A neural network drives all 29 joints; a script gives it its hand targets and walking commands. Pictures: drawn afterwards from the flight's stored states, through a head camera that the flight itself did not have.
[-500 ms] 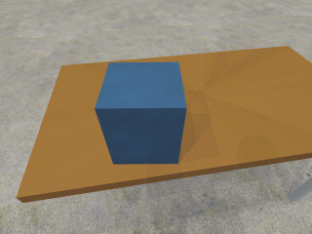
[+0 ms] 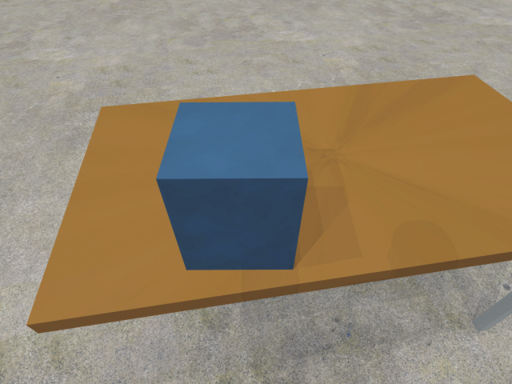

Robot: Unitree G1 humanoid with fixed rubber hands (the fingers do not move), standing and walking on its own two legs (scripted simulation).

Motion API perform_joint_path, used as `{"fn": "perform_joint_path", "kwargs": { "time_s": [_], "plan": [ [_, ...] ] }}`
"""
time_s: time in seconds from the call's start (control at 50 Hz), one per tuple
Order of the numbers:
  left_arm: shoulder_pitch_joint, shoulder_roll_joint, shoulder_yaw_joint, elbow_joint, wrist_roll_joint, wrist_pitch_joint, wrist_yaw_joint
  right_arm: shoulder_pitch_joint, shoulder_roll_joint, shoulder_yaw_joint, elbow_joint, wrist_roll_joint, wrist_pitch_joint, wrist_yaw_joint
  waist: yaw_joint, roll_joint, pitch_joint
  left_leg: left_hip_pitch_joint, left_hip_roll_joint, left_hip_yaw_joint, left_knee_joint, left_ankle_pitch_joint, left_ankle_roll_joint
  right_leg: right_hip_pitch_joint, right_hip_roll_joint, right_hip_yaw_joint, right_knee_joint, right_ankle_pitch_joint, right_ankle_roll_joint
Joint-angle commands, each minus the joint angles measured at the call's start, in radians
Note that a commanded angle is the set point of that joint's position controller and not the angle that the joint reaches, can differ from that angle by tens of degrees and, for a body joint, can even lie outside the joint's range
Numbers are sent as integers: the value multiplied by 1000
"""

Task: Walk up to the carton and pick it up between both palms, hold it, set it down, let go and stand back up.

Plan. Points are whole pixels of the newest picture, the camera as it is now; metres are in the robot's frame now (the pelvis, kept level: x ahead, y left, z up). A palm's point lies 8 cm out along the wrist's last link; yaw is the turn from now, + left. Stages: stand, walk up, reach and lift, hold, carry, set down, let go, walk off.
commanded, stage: stand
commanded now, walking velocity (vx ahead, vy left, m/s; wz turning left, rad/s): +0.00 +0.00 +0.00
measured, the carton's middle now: (238, 189) +0.45 +0.05 +0.05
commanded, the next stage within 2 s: none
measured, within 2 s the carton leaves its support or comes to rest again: neither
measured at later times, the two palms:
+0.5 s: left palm out of the picture +0.01 +0.24 -0.13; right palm out of the picture +0.01 -0.25 -0.13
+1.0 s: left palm out of the picture +0.00 +0.24 -0.14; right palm out of the picture +0.01 -0.24 -0.14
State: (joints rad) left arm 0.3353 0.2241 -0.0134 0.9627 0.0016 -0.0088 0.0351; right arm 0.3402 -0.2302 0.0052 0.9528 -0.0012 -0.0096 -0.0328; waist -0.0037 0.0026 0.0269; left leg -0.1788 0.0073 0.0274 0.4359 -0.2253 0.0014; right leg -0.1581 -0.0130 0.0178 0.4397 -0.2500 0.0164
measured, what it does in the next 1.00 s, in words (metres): stands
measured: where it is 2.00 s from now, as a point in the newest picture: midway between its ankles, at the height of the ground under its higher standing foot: outside the picture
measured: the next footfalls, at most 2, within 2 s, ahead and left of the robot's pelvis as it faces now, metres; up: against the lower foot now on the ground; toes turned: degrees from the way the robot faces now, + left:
none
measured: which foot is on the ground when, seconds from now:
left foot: down 0.00-1.00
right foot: down 0.00-1.00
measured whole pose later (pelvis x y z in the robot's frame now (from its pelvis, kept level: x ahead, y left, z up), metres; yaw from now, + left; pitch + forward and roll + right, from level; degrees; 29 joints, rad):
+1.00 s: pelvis +0.00 +0.00 +0.00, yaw +0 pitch -2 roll +0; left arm 0.33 0.20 -0.02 1.01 0.00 -0.01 0.04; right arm 0.34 -0.21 0.01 1.00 0.00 -0.01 -0.04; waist 0.00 0.00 0.03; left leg -0.17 0.01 0.02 0.43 -0.23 0.00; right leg -0.15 -0.02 0.02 0.43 -0.25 0.02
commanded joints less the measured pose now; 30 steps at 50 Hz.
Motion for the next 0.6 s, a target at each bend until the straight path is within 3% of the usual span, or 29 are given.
{"fn": "perform_joint_path", "kwargs": {
  "time_s": [0.0,0.58],
  "plan": [
    [59,124,25,-25,0,-10,5,58,-114,-24,-29,0,-10,-5,0,-5,52,-16,93,-98,-97,62,16,-52,-82,69,-88,94,-21],
    [63,106,21,12,0,-10,9,61,-97,-22,2,1,-10,-9,1,-3,55,-12,93,-94,-96,83,14,-46,-85,65,-90,110,-18]
  ]
}}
